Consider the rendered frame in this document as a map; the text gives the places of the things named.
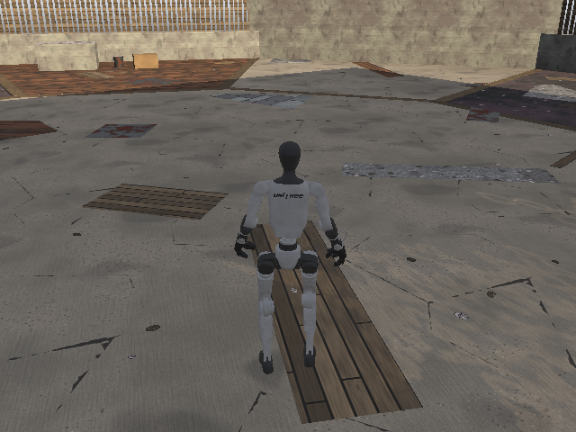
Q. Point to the left robot forearm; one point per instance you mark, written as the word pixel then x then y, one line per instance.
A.
pixel 243 232

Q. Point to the left robot upper arm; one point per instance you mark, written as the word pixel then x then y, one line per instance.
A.
pixel 260 189

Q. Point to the right robot hand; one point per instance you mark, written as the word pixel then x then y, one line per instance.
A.
pixel 341 254

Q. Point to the left robot foot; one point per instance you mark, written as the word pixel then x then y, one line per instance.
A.
pixel 268 365

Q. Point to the right robot upper arm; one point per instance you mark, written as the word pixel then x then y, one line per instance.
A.
pixel 322 205

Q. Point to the humanoid robot torso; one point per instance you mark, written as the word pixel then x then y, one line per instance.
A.
pixel 288 212

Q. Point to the right robot forearm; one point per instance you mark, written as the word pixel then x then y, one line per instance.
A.
pixel 334 237

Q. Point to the left robot hand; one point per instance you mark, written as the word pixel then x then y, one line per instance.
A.
pixel 238 247

